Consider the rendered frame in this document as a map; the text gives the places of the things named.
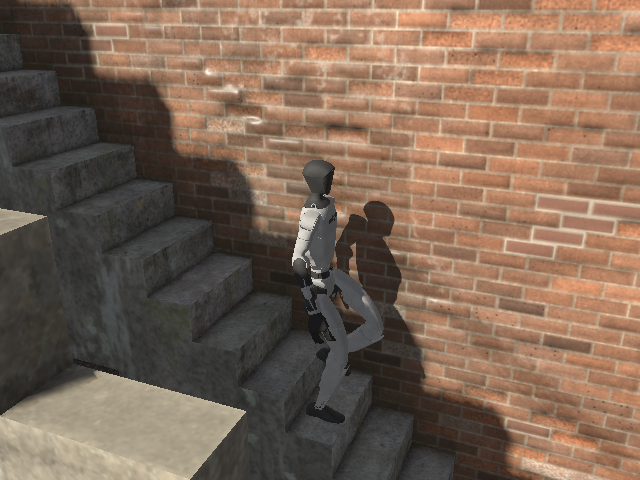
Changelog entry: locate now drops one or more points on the robot head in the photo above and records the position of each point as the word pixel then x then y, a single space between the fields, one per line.
pixel 318 175

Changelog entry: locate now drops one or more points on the robot right upper arm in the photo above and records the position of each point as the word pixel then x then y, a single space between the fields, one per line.
pixel 308 225

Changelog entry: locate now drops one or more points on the left robot hand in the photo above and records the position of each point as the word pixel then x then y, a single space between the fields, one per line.
pixel 333 295

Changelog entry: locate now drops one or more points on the robot right forearm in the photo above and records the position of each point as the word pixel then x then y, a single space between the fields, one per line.
pixel 300 273

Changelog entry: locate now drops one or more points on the right robot hand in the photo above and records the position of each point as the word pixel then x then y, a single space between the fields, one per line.
pixel 317 323

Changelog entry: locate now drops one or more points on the right robot thigh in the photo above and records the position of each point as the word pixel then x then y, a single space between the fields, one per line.
pixel 336 327

